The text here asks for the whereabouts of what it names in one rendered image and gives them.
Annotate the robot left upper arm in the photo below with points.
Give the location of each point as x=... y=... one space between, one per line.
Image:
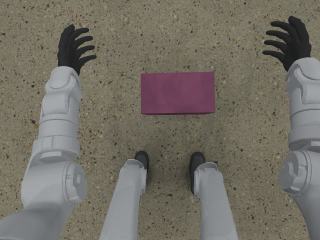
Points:
x=49 y=193

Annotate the robot left shin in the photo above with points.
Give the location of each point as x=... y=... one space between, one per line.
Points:
x=131 y=162

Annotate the robot left hand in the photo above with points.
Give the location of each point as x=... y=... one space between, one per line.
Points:
x=69 y=54

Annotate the robot right upper arm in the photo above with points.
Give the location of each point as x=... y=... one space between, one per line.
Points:
x=300 y=176

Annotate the carton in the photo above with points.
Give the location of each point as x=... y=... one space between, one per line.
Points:
x=177 y=93

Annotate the robot left foot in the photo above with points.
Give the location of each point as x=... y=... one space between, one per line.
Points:
x=143 y=158

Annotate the robot right hand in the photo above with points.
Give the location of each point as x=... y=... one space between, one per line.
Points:
x=297 y=41

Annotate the right robot forearm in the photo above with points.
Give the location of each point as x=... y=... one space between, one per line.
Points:
x=303 y=87

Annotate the left robot forearm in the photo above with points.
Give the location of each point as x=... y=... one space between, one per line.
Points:
x=59 y=120

